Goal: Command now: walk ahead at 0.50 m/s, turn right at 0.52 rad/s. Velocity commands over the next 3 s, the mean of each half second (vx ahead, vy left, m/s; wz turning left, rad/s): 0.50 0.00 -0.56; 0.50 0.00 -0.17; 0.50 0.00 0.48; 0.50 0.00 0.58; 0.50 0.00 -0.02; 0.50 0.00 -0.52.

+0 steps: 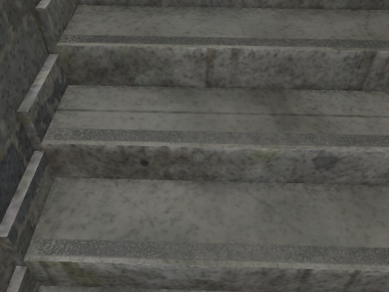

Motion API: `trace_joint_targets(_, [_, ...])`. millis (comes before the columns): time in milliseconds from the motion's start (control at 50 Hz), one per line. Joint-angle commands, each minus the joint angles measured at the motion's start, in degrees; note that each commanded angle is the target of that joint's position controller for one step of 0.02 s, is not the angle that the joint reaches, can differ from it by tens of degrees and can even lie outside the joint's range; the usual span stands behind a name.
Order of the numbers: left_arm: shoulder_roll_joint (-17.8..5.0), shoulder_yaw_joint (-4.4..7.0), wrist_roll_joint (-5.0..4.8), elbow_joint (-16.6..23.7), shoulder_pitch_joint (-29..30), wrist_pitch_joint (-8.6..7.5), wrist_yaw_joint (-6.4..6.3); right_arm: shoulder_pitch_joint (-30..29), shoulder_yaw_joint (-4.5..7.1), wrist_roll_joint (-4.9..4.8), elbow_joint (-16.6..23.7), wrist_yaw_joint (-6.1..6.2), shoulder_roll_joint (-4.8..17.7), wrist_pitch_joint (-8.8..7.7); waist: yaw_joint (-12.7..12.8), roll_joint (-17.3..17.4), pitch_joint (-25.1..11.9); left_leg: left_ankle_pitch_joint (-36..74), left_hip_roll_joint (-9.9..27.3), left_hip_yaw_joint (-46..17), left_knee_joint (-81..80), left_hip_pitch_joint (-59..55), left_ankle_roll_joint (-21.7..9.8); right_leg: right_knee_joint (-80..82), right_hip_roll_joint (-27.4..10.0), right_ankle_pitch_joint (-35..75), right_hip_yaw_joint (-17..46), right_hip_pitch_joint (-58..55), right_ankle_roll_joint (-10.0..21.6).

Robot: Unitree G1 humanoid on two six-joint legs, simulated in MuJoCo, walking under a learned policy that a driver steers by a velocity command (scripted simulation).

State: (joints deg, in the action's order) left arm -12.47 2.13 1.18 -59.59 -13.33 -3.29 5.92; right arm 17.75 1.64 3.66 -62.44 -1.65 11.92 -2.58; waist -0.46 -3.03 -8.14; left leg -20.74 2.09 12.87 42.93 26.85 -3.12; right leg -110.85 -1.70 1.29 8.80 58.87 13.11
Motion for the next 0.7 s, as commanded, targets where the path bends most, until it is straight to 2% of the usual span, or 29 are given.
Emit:
trace_joint_targets(20, [6.23, -2.34, -0.34, 1.81, 0.52, 0.49, 1.75, -6.43, -1.68, 1.86, 3.68, 0.40, -5.59, -2.13, 3.45, 8.23, 4.23, 12.22, 13.13, -11.39, -27.19, -3.19, -11.20, -16.02, -1.37, -9.16, -4.17, 9.82, 1.28])
trace_joint_targets(40, [5.21, -2.73, -0.75, 3.40, 3.34, 0.53, 1.93, -3.65, -2.54, 2.98, 1.17, 0.08, -6.07, -1.82, 3.12, 6.39, 3.99, 9.97, 13.60, -10.54, -27.34, -6.44, -10.41, -21.29, -0.72, -8.90, -2.37, 16.21, 3.42])
trace_joint_targets(80, [6.47, -4.57, -0.42, 8.89, 11.21, 0.29, 0.07, 2.76, -3.65, 4.01, -2.58, -0.87, -5.98, -1.57, 2.53, 4.49, 7.67, 10.23, 15.91, -10.43, -30.34, -13.34, -9.35, -21.15, -1.02, -13.92, -0.36, 27.18, 7.42])
trace_joint_targets(100, [6.00, -5.30, -0.46, 10.94, 14.39, 0.48, -0.66, 5.20, -4.00, 4.58, -4.26, -0.90, -5.45, -1.93, 2.11, 3.15, 6.28, 10.69, 15.06, -8.54, -30.35, -18.21, -8.31, -16.05, -1.84, -14.04, -0.62, 29.40, 8.11])
trace_joint_targets(140, [2.70, -5.21, -1.51, 14.30, 19.54, 0.56, -1.34, 5.19, -4.21, 6.28, -3.49, -1.21, -2.77, -2.72, 1.56, 1.69, 5.73, 9.11, 11.93, -3.35, -34.25, -18.56, -7.61, 1.44, -4.46, -10.07, -5.32, 25.75, 6.81])
trace_joint_targets(160, [1.21, -4.99, -1.11, 16.48, 23.05, 1.51, -1.59, 8.49, -4.60, 6.17, -3.56, -1.08, -2.63, -2.98, -0.25, 3.86, 3.78, 9.74, 12.78, -2.80, -36.02, -19.26, -7.79, 7.16, -6.63, -5.96, -7.68, 23.32, 4.63])
trace_joint_targets(180, [2.15, -5.26, -0.59, 17.00, 24.25, 2.46, -1.31, 12.87, -4.72, 6.29, -4.29, -1.06, -2.00, -3.08, -1.11, 5.81, 3.72, 11.61, 12.89, -1.72, -37.30, -20.99, -7.74, 10.26, -6.88, -4.17, -9.48, 22.43, 4.17])
trace_joint_targets(200, [3.13, -5.85, -0.05, 18.31, 27.89, 4.49, -1.00, 9.15, -4.09, 5.36, -2.14, -2.65, 0.72, -2.85, -0.62, 7.04, 6.54, 16.12, 14.81, 1.21, -44.72, -13.43, -8.39, 20.55, -7.19, -13.94, -13.28, 10.92, 2.11])
trace_joint_targets(220, [3.46, -5.89, -0.08, 19.54, 31.14, 6.03, -0.36, 11.10, -3.54, 3.76, -2.48, -3.62, 2.10, -2.67, -1.68, 5.76, 7.40, 22.24, 15.62, 1.08, -45.44, -11.14, -9.88, 22.78, -5.04, -19.83, -16.78, 5.23, 0.90])
trace_joint_targets(240, [4.92, -5.80, -0.19, 18.15, 26.35, 6.17, 0.78, 11.14, -2.83, 1.38, -2.01, -4.10, 5.52, -3.48, 1.51, 9.38, 6.32, 51.99, 16.91, 4.29, -40.38, -13.10, -10.95, 23.04, -2.38, -20.58, -20.15, -2.54, -1.21])
trace_joint_targets(260, [4.17, -5.46, -0.58, 18.19, 24.50, 5.96, 0.89, 11.55, -1.94, 0.28, -1.61, -3.88, 7.62, -4.33, 2.46, 7.78, 3.81, 68.55, 16.78, 5.66, -34.18, -20.42, -10.45, 29.05, -0.33, -22.65, -20.39, -3.74, -2.65])
trace_joint_targets(300, [3.80, -4.67, -1.00, 16.71, 18.06, 4.22, 0.14, 12.47, 0.03, 0.12, -0.05, -2.92, 10.41, -4.79, 3.84, 13.17, 2.31, 84.47, 17.79, 5.86, -25.10, -35.44, -11.03, 43.50, 5.09, -26.59, -20.78, -6.67, -4.56])
trace_joint_targets(320, [2.45, -3.74, -0.88, 16.57, 16.57, 3.22, -1.34, 13.03, 0.33, 1.35, -0.17, -2.67, 9.85, -4.52, 3.82, 15.80, 0.06, 88.92, 17.75, 5.70, -20.20, -35.68, -10.96, 46.53, 6.93, -23.44, -19.64, -13.57, -3.40])
trace_joint_targets(340, [-0.21, -2.95, -1.71, 15.92, 11.81, 2.33, -2.88, 16.46, 0.02, 3.20, 1.42, -2.00, 5.81, -5.45, 3.05, 11.08, -6.99, 87.64, 14.16, 3.78, -9.26, -20.29, -6.54, 42.46, 5.58, -2.39, -9.81, -34.27, 1.39])
trace_joint_targets(360, [-3.71, -1.67, -1.24, 13.89, 2.13, 3.32, -3.86, 15.93, -0.61, 3.38, 3.23, -3.23, 5.00, -5.83, 7.78, 5.76, -13.32, 67.99, 9.32, -0.85, 2.33, -5.36, -4.01, 54.15, 3.85, -8.05, 2.64, -52.67, 4.46])
trace_joint_targets(380, [-9.31, -0.20, 0.95, 8.45, -11.92, 4.37, -3.95, 9.00, -0.49, 2.29, 4.93, -5.84, 1.96, -4.81, 11.62, -4.18, -11.84, 17.71, -0.93, -6.96, 19.76, 14.63, -0.11, 75.93, -2.83, -12.14, 23.41, -64.93, 8.98])
trace_joint_targets(400, [-15.92, 3.43, 1.57, 5.60, -18.50, 3.98, -4.30, 8.73, -0.06, -0.57, 5.54, -6.73, 1.83, -3.26, 12.77, -5.22, -10.64, 16.45, -4.28, -20.67, 47.21, 20.21, 0.10, 86.49, -8.09, -17.26, 38.49, -61.00, 8.44])
trace_joint_targets(420, [-14.02, 3.66, 1.39, 3.51, -16.87, 2.54, -4.53, 5.88, 0.15, -0.04, 6.27, -6.09, 0.78, -3.00, 11.21, -4.77, -5.52, 19.31, -4.96, -27.18, 60.01, 27.04, -0.13, 86.35, -7.55, -24.51, 36.44, -54.91, 5.97])
trace_joint_targets(440, [-8.22, 2.43, 0.71, 2.07, -13.79, 1.73, -3.91, 2.42, 0.27, 0.02, 7.47, -5.12, 0.75, -3.51, 8.61, -4.68, -1.22, 19.21, -6.50, -27.49, 75.11, 33.78, -1.42, 84.99, -7.07, -20.01, 35.22, -49.94, 7.03])
trace_joint_targets(480, [1.97, -0.81, 1.05, 1.76, -3.79, 0.31, -2.47, -1.87, -1.36, -0.12, 10.02, -2.86, -2.96, -3.44, 0.90, 3.91, 0.80, 20.79, -5.01, -27.30, 78.89, 39.82, -4.89, 82.42, -5.50, -13.43, 25.40, -40.65, 5.39])
trace_joint_targets(500, [4.21, -2.00, 3.09, 1.96, -0.19, 0.38, -1.49, -1.77, -1.75, -0.64, 11.62, -2.23, -2.44, -2.29, -1.93, 6.48, 0.36, 22.75, -3.34, -25.75, 78.39, 41.05, -5.79, 83.99, -4.64, -11.13, 21.45, -36.83, 5.39])
trace_joint_targets(520, [5.19, -2.61, 2.86, 1.39, 1.55, 0.19, -1.41, -1.92, -1.92, -0.67, 11.98, -1.89, -1.75, -1.46, -3.83, 5.96, 0.95, 21.64, -1.63, -23.70, 76.92, 43.30, -6.66, 84.23, -3.39, -10.62, 16.55, -34.93, 4.08])
trace_joint_targets(540, [2.91, -2.02, 2.78, 0.91, 1.90, -0.30, -0.94, -3.08, -1.80, -1.38, 12.86, -2.30, -0.38, -0.65, -5.03, 5.08, 3.64, 15.58, -0.23, -20.75, 77.27, 42.22, -6.05, 86.62, -4.18, -9.98, 13.43, -29.82, 3.52])
trace_joint_targets(560, [2.43, -1.91, 3.17, -0.49, -1.81, -0.62, -1.10, -3.59, -2.64, -1.89, 12.43, -2.62, -1.55, -0.37, -4.21, -1.00, 4.99, 9.29, -1.27, -19.67, 88.20, 46.31, -6.43, 87.92, -3.45, -12.82, 13.24, -29.62, 3.61])
trace_joint_targets(600, [2.35, -2.34, 5.02, -2.94, -8.22, -1.41, -1.65, -6.66, -3.74, -1.59, 14.47, -2.70, -2.05, -0.81, -2.34, 0.59, 6.90, 9.03, -1.30, -18.28, 90.11, 52.26, -7.68, 88.33, -1.87, -17.97, 11.63, -29.76, 1.28])
trace_joint_targets(620, [0.44, -2.29, 5.81, -2.90, -8.92, -1.68, -2.05, -11.03, -4.15, -1.58, 16.66, -2.60, -1.69, -1.01, -1.44, 1.24, 6.91, 8.89, -0.78, -17.55, 87.09, 52.00, -8.27, 89.21, -1.16, -20.66, 10.00, -28.32, 0.78])
trace_joint_targets(640, [-0.79, -2.54, 7.07, -3.28, -10.87, -2.07, -1.85, -15.22, -4.09, -1.18, 20.03, -2.02, 0.00, -0.80, -0.79, 5.96, 5.64, 15.71, 1.56, -16.25, 72.86, 46.96, -6.96, 89.71, -0.08, -24.68, 9.40, -26.66, -0.71])
trace_joint_targets(660, [-3.01, -2.17, 6.56, -2.91, -13.22, -2.18, -2.08, -18.07, -4.24, -1.52, 21.56, -2.16, 0.12, -0.24, 1.22, 2.65, 6.31, 18.90, 2.38, -14.51, 67.70, 45.39, -4.90, 91.64, 0.04, -23.52, 8.02, -26.35, 0.20])
trace_joint_targets(700, [-5.38, -2.19, 3.60, 1.43, -8.49, -1.99, -0.47, -25.43, -4.45, -1.57, 25.49, -2.49, 1.33, 2.00, 1.27, 0.72, 7.61, 14.66, 3.25, -8.27, 52.24, 26.90, -1.37, 102.20, -2.99, -18.57, 6.87, -15.30, 2.61])
